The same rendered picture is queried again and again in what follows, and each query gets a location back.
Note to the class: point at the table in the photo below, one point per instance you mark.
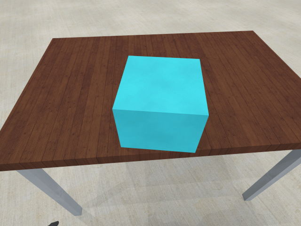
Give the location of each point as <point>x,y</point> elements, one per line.
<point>64,115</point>

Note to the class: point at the carton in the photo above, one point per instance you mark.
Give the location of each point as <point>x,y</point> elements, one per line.
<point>161,104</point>

